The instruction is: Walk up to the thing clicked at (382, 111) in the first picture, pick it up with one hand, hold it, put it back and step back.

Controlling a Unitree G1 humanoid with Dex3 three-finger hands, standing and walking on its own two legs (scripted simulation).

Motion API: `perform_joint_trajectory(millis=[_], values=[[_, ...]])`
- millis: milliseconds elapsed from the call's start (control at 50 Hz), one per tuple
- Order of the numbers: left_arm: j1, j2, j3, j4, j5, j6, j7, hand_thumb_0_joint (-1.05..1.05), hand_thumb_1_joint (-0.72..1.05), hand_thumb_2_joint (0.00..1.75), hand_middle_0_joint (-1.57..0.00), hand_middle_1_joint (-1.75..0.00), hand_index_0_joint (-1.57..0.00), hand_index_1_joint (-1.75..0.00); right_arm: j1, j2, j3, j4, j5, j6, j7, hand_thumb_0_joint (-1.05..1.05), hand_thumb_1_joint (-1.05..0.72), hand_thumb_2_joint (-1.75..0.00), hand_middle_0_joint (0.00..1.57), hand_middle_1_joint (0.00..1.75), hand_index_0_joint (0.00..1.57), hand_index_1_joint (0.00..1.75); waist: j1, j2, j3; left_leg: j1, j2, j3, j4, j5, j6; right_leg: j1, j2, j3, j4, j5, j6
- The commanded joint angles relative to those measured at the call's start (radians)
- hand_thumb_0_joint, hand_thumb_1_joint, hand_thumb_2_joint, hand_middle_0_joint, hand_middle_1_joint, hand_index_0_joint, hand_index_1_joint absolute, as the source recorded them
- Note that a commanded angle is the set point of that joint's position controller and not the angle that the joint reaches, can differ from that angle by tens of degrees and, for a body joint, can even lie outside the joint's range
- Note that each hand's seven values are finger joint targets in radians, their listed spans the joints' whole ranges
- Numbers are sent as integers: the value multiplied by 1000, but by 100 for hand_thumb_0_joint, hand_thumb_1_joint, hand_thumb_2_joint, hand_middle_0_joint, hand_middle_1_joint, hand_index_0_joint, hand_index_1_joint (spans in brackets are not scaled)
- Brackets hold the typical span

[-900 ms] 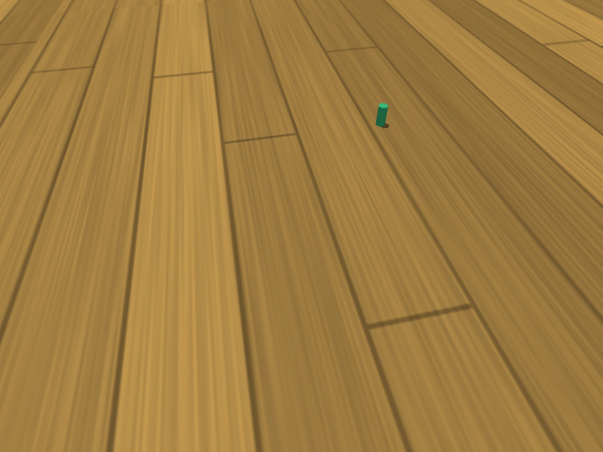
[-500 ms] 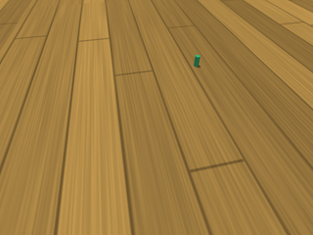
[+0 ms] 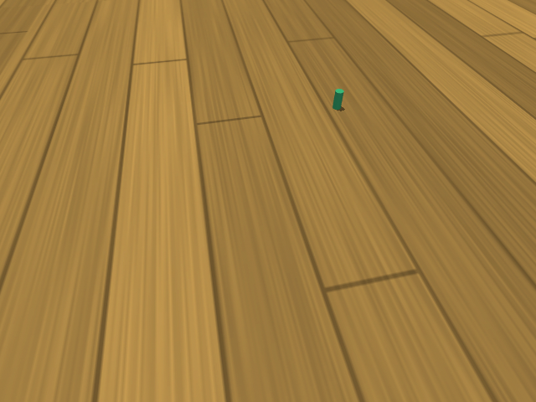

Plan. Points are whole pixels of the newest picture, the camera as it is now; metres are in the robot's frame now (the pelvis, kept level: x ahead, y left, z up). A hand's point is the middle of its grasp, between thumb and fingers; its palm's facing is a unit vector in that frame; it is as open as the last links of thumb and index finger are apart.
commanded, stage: stand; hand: left
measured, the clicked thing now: (338, 99) +1.97 -0.40 -0.72
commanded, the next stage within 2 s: walk up in 0.22 s
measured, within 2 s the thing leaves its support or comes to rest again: neither
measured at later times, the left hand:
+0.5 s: hand (125, 399) +0.16 +0.24 -0.13, palm faces -0.13 -0.91 -0.39, open 7.4 cm
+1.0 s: hand (233, 310) +0.32 +0.09 -0.16, palm faces -0.18 -0.93 -0.33, open 7.4 cm
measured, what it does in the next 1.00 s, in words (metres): walks ahead: right foot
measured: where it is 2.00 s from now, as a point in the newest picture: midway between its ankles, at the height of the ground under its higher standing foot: (355, 258)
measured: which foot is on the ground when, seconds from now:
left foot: down 0.00-0.60, up 0.62-1.00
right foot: down 0.00-0.26, up 0.28-0.56, down 0.58-1.00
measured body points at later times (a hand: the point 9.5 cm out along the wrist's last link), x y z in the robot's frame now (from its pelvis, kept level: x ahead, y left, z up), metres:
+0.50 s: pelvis +0.05 -0.05 -0.01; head +0.04 -0.06 +0.44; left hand +0.16 +0.29 -0.10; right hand +0.06 -0.40 -0.12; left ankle +0.01 +0.12 -0.75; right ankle +0.12 -0.22 -0.71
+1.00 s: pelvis +0.28 -0.17 -0.02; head +0.31 -0.18 +0.43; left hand +0.33 +0.14 -0.14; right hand +0.34 -0.51 -0.12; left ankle +0.49 -0.07 -0.72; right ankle +0.14 -0.24 -0.75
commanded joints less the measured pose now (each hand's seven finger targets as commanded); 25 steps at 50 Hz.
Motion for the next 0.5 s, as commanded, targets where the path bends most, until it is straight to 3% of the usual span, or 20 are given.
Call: perform_joint_trajectory(millis=[0, 20, 180, 200, 220, 240, 260, 280, 300, 320, 340, 380, 420, 480], values=[[-48, 213, 38, -71, -5, -20, 14, 0, 90, 90, -20, -30, -20, -30, -49, -214, -38, -62, -1, -23, -16, 0, -90, -90, 20, 30, 20, 30, -7, 0, -81, 27, 126, -97, -36, 123, 31, 14, -118, 93, -49, 117, -33], [-43, 213, 37, -68, -5, -18, 13, 0, 90, 90, -20, -30, -20, -30, -47, -211, -37, -59, -1, -22, -16, 0, -90, -90, 20, 30, 20, 30, -6, -12, -63, 14, 126, -102, -47, 99, 27, -1, -111, 87, -51, 79, -32], [-39, 216, 40, -67, -5, -17, 13, 0, 90, 90, -20, -30, -20, -30, -48, -211, -36, -62, 0, -21, -15, 0, -90, -90, 20, 30, 20, 30, -5, -2, -47, -1, 123, -102, -52, 82, 27, 1, -113, 90, -56, 71, -32], [5, 319, 124, -147, 21, -17, -32, 0, 90, 90, -20, -30, -20, -30, 27, -346, -121, -134, -33, -52, 5, 0, -90, -90, 20, 30, 20, 30, -32, -36, -164, 133, 141, -112, 28, -491, 102, -166, -58, 118, 37, -427, -65], [-101, 289, 116, -168, 22, -8, -53, 0, 90, 90, -20, -30, -20, -30, 68, -368, -140, -113, -40, -60, 11, 0, -90, -90, 20, 30, 20, 30, -85, 54, -45, 204, 198, -201, -47, -673, 134, -457, -27, 67, 168, -467, -50], [-162, 256, 115, -206, 22, -2, -65, 0, 90, 90, -20, -30, -20, -30, 109, -409, -160, -115, -44, -68, 9, 0, -90, -90, 20, 30, 20, 30, -115, 218, 17, 192, 361, -394, -207, -819, 189, -612, -2, -9, 450, -315, -33], [-186, 272, 120, -229, 33, -5, -73, 0, 90, 90, -20, -30, -20, -30, 91, -411, -165, -138, -34, -75, 8, 0, -90, -90, 20, 30, 20, 30, -108, 159, 60, 144, 466, -448, -246, -744, 237, -671, -62, 70, 547, -272, -31], [-168, 275, 120, -235, 28, -14, -78, 0, 90, 90, -20, -30, -20, -30, 68, -405, -166, -155, -35, -82, 8, 0, -90, -90, 20, 30, 20, 30, -89, 106, 56, 135, 487, -450, -246, -640, 246, -657, -92, 118, 559, -253, -34], [-152, 279, 124, -229, 26, -24, -84, 0, 90, 90, -20, -30, -20, -30, 61, -379, -162, -159, -36, -90, 6, 0, -90, -90, 20, 30, 20, 30, -69, 56, 31, 144, 452, -404, -242, -552, 228, -628, -113, 140, 570, -230, -31], [-96, 283, 129, -221, 21, -25, -95, 0, 90, 90, -20, -30, -20, -30, 31, -362, -162, -175, -37, -95, 6, 0, -90, -90, 20, 30, 20, 30, -32, 63, -10, 163, 413, -340, -235, -530, 212, -586, -123, 129, 584, -223, -28], [-60, 279, 129, -215, 21, -21, -107, 0, 90, 90, -20, -30, -20, -30, 23, -343, -159, -190, -43, -95, 10, 0, -90, -90, 20, 30, 20, 30, -32, 61, -39, 191, 357, -239, -221, -480, 193, -576, -103, 74, 540, -220, -17], [-13, 267, 135, -216, 16, -9, -126, 0, 90, 90, -20, -30, -20, -30, -32, -351, -162, -218, -47, -98, 19, 0, -90, -90, 20, 30, 20, 30, -1, 139, -34, 112, 314, -129, -226, -481, 177, -495, -102, 17, 518, -177, 2], [-15, 255, 137, -231, 16, -2, -137, 0, 90, 90, -20, -30, -20, -30, -63, -365, -165, -230, -49, -98, 28, 0, -90, -90, 20, 30, 20, 30, 10, 190, -25, 31, 281, -33, -202, -439, 157, -384, -111, -14, 426, -133, 3], [1, 273, 150, -224, 13, -5, -136, 0, 90, 90, -20, -30, -20, -30, -82, -378, -165, -235, -50, -90, 32, 0, -90, -90, 20, 30, 20, 30, 24, 190, -3, -136, 274, 26, -165, -502, 142, -203, -106, -53, 355, -93, -2]])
